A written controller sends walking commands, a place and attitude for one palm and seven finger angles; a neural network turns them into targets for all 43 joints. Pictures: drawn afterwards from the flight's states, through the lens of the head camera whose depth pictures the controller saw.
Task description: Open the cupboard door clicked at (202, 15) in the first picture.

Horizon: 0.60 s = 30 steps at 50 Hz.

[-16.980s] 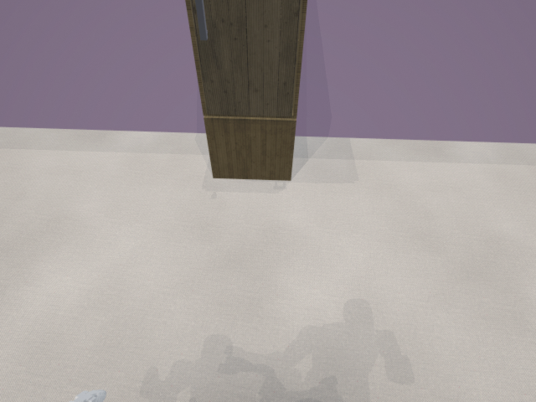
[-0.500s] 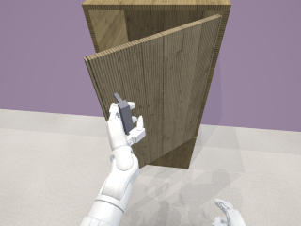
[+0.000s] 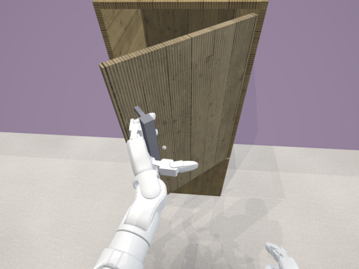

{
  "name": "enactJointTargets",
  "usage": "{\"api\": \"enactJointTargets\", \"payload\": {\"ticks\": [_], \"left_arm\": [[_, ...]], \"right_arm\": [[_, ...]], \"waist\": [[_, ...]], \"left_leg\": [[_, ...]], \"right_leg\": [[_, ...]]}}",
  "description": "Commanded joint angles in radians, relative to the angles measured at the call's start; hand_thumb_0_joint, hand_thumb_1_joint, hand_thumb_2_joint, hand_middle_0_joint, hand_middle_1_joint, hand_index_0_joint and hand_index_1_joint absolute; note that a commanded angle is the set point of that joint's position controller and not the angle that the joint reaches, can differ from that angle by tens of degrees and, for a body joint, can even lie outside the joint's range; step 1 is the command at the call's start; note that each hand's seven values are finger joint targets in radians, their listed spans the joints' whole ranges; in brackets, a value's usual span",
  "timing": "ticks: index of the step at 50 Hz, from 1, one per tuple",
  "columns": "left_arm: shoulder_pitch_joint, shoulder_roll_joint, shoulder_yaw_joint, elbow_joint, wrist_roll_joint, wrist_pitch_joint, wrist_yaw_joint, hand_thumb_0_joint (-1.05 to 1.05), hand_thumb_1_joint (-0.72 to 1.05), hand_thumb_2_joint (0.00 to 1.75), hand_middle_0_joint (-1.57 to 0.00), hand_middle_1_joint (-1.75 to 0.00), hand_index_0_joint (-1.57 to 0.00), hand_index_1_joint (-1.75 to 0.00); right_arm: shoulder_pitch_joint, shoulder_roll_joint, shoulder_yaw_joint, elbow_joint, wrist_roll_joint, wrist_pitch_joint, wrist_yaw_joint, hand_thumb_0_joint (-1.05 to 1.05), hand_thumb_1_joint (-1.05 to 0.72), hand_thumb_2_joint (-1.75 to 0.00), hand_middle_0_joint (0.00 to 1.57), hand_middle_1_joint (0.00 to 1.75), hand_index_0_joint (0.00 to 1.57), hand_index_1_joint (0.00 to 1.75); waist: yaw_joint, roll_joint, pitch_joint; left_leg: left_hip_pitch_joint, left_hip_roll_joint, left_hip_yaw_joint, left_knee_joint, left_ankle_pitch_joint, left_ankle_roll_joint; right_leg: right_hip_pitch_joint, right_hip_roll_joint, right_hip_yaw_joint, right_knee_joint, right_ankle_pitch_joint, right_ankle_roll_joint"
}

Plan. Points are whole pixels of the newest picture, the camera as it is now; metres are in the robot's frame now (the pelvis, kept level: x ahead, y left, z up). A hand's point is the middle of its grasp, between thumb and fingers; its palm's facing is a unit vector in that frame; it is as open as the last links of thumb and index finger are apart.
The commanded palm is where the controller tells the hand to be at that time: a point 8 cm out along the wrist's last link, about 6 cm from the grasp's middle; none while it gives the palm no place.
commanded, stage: open thumb and fingers to let go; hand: left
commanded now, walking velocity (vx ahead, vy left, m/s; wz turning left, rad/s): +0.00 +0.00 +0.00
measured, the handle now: (146, 134) +0.40 +0.10 +0.09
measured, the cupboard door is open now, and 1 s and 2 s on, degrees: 39 40 40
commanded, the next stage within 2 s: slide the hand sideways off the handle in 0.10 s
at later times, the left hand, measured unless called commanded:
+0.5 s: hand (155, 157) +0.33 +0.07 +0.09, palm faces -0.15 -0.99 +0.00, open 15.9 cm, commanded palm +0.31 +0.11 +0.09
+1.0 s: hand (136, 176) +0.29 +0.10 +0.08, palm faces -0.08 -1.00 -0.02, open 16.2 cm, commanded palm +0.26 +0.17 +0.09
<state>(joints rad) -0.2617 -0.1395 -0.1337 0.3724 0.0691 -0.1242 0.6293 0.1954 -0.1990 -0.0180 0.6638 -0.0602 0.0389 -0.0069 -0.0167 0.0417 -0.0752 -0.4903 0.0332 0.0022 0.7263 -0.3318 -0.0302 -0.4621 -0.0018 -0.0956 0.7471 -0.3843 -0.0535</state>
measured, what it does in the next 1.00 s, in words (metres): stands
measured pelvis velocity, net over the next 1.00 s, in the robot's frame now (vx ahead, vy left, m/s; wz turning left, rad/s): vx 0.02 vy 0.02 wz -0.03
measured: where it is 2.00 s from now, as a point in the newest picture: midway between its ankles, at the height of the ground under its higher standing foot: outside the picture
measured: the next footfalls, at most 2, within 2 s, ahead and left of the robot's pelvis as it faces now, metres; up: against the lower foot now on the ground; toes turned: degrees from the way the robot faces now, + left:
none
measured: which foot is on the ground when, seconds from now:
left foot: down 0.00-1.00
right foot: down 0.00-1.00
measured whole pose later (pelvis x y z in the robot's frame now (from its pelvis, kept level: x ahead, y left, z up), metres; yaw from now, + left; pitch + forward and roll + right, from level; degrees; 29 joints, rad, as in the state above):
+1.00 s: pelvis +0.02 +0.02 +0.00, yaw -2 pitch +4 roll +0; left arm 0.15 0.10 -0.11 -0.01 -0.10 -0.16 0.01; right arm 0.21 -0.21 0.03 0.54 0.01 -0.03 -0.01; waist 0.01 0.03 -0.04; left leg -0.41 0.03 0.04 0.71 -0.36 -0.01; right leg -0.38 0.00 -0.06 0.71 -0.39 -0.03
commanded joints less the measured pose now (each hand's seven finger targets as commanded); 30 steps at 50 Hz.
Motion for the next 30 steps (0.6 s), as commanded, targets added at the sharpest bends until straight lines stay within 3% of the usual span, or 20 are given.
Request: {"api": "enactJointTargets", "payload": {"ticks": [1, 4, 7, 10, 11, 12, 13, 15, 16, 17, 19, 21, 25, 27, 30], "left_arm": [[-0.406, -0.023, -0.021, -0.194, 0.022, -0.053, -0.006, 0.00, -0.50, 0.30, -0.18, -0.45, -0.18, -0.45], [-0.441, -0.043, -0.034, -0.173, 0.021, -0.049, 0.003, 0.00, -0.50, 0.30, -0.15, -0.30, -0.15, -0.30], [-0.484, -0.072, -0.057, -0.157, 0.026, -0.044, 0.013, 0.00, -0.50, 0.30, -0.15, -0.30, -0.15, -0.30], [-0.501, -0.062, -0.044, -0.145, 0.026, -0.040, 0.020, 0.00, -0.50, 0.30, -0.15, -0.30, -0.15, -0.30], [-0.448, 0.003, -0.239, -0.139, 0.116, -0.085, -0.180, 0.00, -0.50, 0.30, -0.15, -0.30, -0.15, -0.30], [-0.489, 0.086, -0.157, -0.217, 0.075, -0.132, -0.288, 0.00, -0.50, 0.30, -0.15, -0.30, -0.15, -0.30], [-0.491, 0.107, -0.164, -0.256, 0.056, -0.161, -0.375, 0.00, -0.50, 0.30, -0.15, -0.30, -0.15, -0.30], [-0.472, 0.086, -0.203, -0.223, -0.018, -0.181, -0.534, 0.00, -0.50, 0.30, -0.15, -0.30, -0.15, -0.30], [-0.483, 0.065, -0.208, -0.197, -0.086, -0.169, -0.603, 0.00, -0.50, 0.30, -0.15, -0.30, -0.15, -0.30], [-0.482, 0.068, -0.167, -0.169, -0.154, -0.157, -0.634, 0.00, -0.50, 0.30, -0.15, -0.30, -0.15, -0.30], [-0.433, 0.056, -0.110, -0.143, -0.229, -0.136, -0.640, 0.00, -0.50, 0.30, -0.15, -0.30, -0.15, -0.30], [-0.398, 0.070, -0.067, -0.133, -0.243, -0.127, -0.610, 0.00, -0.50, 0.30, -0.15, -0.30, -0.15, -0.30], [-0.339, 0.112, -0.027, -0.181, -0.180, -0.143, -0.537, 0.00, -0.50, 0.30, -0.15, -0.30, -0.15, -0.30], [-0.237, 0.140, 0.001, -0.194, -0.166, -0.147, -0.531, 0.00, -0.50, 0.30, -0.15, -0.30, -0.15, -0.30], [-0.182, 0.166, 0.012, -0.268, -0.158, -0.149, -0.542, 0.00, -0.50, 0.30, -0.15, -0.30, -0.15, -0.30]], "right_arm": [[-0.092, -0.074, -0.017, -0.142, 0.005, -0.038, -0.014, 0.00, -0.90, -0.90, 0.20, 0.30, 0.20, 0.30], [-0.099, -0.071, -0.012, -0.139, 0.005, -0.032, -0.013, 0.00, -0.90, -0.90, 0.20, 0.30, 0.20, 0.30], [-0.099, -0.069, -0.009, -0.134, 0.002, -0.031, -0.011, 0.00, -0.90, -0.90, 0.20, 0.30, 0.20, 0.30], [-0.105, -0.068, -0.008, -0.135, 0.002, -0.025, -0.011, 0.00, -0.90, -0.90, 0.20, 0.30, 0.20, 0.30], [-0.040, -0.091, -0.005, -0.118, 0.002, -0.016, -0.011, 0.00, -0.90, -0.90, 0.20, 0.30, 0.20, 0.30], [-0.030, -0.095, -0.015, -0.152, 0.017, -0.019, -0.022, 0.00, -0.90, -0.90, 0.20, 0.30, 0.20, 0.30], [-0.037, -0.093, -0.012, -0.167, 0.024, -0.022, -0.031, 0.00, -0.90, -0.90, 0.20, 0.30, 0.20, 0.30], [-0.038, -0.093, 0.004, -0.182, 0.049, -0.040, -0.043, 0.00, -0.90, -0.90, 0.20, 0.30, 0.20, 0.30], [-0.038, -0.100, 0.014, -0.192, 0.065, -0.048, -0.047, 0.00, -0.90, -0.90, 0.20, 0.30, 0.20, 0.30], [-0.048, -0.098, 0.021, -0.193, 0.077, -0.061, -0.052, 0.00, -0.90, -0.90, 0.20, 0.30, 0.20, 0.30], [-0.059, -0.104, 0.026, -0.198, 0.088, -0.086, -0.052, 0.00, -0.90, -0.90, 0.20, 0.30, 0.20, 0.30], [-0.055, -0.109, 0.026, -0.197, 0.088, -0.107, -0.038, 0.00, -0.90, -0.90, 0.20, 0.30, 0.20, 0.30], [-0.032, -0.113, 0.014, -0.205, 0.077, -0.124, -0.007, 0.00, -0.90, -0.90, 0.20, 0.30, 0.20, 0.30], [-0.034, -0.114, 0.010, -0.217, 0.074, -0.124, 0.003, 0.00, -0.90, -0.90, 0.20, 0.30, 0.20, 0.30], [-0.038, -0.116, 0.007, -0.236, 0.076, -0.122, 0.007, 0.00, -0.90, -0.90, 0.20, 0.30, 0.20, 0.30]], "waist": [[-0.021, -0.150, -0.219], [-0.025, -0.133, -0.208], [-0.038, -0.125, -0.218], [-0.031, -0.125, -0.229], [-0.097, -0.202, -0.171], [-0.059, -0.144, -0.266], [-0.046, -0.088, -0.321], [-0.065, -0.058, -0.286], [-0.072, -0.032, -0.260], [-0.068, -0.057, -0.218], [-0.040, -0.093, -0.189], [-0.017, -0.103, -0.160], [-0.001, -0.123, -0.182], [0.025, -0.119, -0.191], [0.030, -0.121, -0.196]], "left_leg": [[0.109, -0.046, 0.004, -0.049, 0.109, 0.048], [0.112, -0.044, -0.003, -0.049, 0.098, 0.044], [0.115, -0.042, -0.009, -0.044, 0.089, 0.044], [0.106, -0.042, -0.014, -0.045, 0.082, 0.041], [0.135, -0.043, -0.017, -0.049, 0.112, 0.059], [0.160, -0.046, -0.011, -0.048, 0.150, 0.062], [0.198, -0.048, -0.007, -0.047, 0.171, 0.062], [0.225, -0.048, -0.017, -0.054, 0.144, 0.062], [0.234, -0.047, -0.026, -0.066, 0.123, 0.060], [0.218, -0.045, -0.032, -0.080, 0.080, 0.056], [0.195, -0.043, -0.043, -0.108, 0.025, 0.047], [0.174, -0.044, -0.047, -0.128, 0.010, 0.041], [0.171, -0.038, -0.036, -0.130, 0.029, 0.042], [0.166, -0.036, -0.024, -0.131, 0.060, 0.041], [0.166, -0.032, -0.011, -0.130, 0.082, 0.043]], "right_leg": [[0.055, -0.014, 0.077, -0.171, 0.166, 0.037], [0.028, -0.009, 0.063, -0.157, 0.135, 0.032], [0.002, -0.005, 0.052, -0.140, 0.124, 0.031], [0.002, -0.002, 0.046, -0.128, 0.112, 0.027], [-0.022, -0.002, 0.066, -0.120, 0.207, 0.029], [0.022, -0.009, 0.072, -0.110, 0.266, 0.022], [0.052, -0.010, 0.080, -0.101, 0.297, 0.019], [0.031, -0.004, 0.067, -0.109, 0.272, 0.019], [0.022, 0.001, 0.061, -0.118, 0.247, 0.016], [0.015, 0.008, 0.051, -0.135, 0.204, 0.020], [0.013, 0.016, 0.034, -0.151, 0.126, 0.023], [0.019, 0.017, 0.025, -0.152, 0.098, 0.023], [0.026, 0.016, 0.027, -0.138, 0.102, 0.025], [0.059, 0.014, 0.032, -0.138, 0.125, 0.022], [0.080, 0.016, 0.039, -0.138, 0.152, 0.021]]}}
